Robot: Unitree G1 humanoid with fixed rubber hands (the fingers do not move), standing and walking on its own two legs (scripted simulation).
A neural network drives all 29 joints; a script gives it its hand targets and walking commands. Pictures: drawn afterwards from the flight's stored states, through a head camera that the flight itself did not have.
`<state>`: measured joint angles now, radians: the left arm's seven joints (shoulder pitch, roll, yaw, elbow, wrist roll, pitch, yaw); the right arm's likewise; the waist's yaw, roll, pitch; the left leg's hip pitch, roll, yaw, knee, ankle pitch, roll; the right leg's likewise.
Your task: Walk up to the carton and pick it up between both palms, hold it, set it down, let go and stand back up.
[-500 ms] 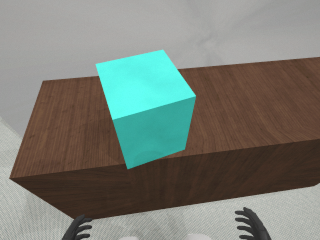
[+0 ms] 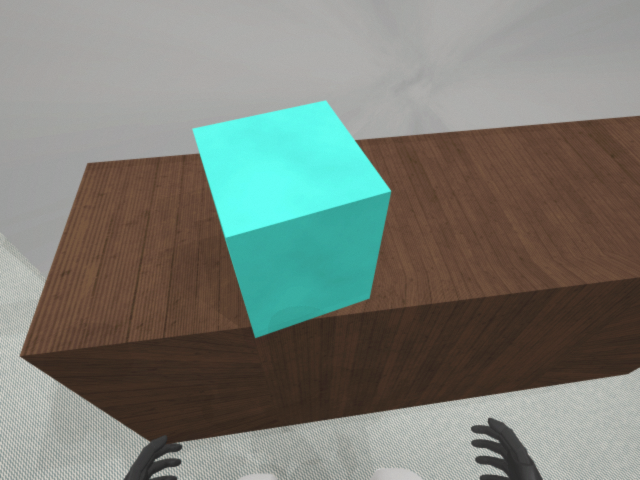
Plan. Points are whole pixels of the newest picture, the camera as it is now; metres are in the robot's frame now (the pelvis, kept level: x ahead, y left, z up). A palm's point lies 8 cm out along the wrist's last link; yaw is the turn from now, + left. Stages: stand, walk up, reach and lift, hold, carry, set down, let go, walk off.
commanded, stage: stand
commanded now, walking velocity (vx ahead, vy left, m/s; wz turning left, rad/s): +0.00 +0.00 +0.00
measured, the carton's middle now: (289, 222) +0.48 +0.05 +0.02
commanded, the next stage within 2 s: none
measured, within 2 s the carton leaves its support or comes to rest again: neither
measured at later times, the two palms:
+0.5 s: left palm out of the picture +0.12 +0.24 -0.10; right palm out of the picture +0.13 -0.24 -0.09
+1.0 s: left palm out of the picture +0.12 +0.25 -0.10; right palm out of the picture +0.12 -0.24 -0.10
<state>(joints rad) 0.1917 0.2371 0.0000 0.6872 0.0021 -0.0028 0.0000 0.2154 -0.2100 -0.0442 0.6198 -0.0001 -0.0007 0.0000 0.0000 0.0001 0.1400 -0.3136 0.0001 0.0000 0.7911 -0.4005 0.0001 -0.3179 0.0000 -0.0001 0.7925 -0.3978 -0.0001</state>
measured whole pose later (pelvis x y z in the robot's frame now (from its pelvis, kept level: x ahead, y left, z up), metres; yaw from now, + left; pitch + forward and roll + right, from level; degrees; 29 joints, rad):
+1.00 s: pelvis +0.00 +0.00 +0.00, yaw +0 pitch -5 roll +0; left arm 0.19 0.24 0.00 0.75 0.00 -0.01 0.00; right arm 0.22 -0.21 -0.04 0.68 0.00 0.00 0.00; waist 0.00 0.00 0.11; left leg -0.31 0.00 0.00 0.79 -0.40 0.00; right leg -0.32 0.00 0.00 0.79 -0.40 0.00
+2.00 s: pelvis -0.02 +0.00 +0.01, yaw +0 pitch -4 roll +0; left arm 0.19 0.24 0.00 0.81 0.00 -0.02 0.00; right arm 0.22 -0.21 -0.04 0.74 0.00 -0.01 0.00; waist 0.00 0.00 0.07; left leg -0.31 0.00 0.00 0.70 -0.32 0.00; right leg -0.32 0.00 0.00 0.70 -0.32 0.00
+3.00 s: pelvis -0.03 +0.00 +0.02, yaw +0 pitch -2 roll +0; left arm 0.19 0.24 0.00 0.88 0.00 -0.02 0.00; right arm 0.22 -0.21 -0.04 0.82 0.00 -0.02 0.00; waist 0.00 0.00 0.02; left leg -0.31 0.00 0.00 0.57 -0.22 0.00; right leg -0.32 0.00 0.00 0.57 -0.22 0.00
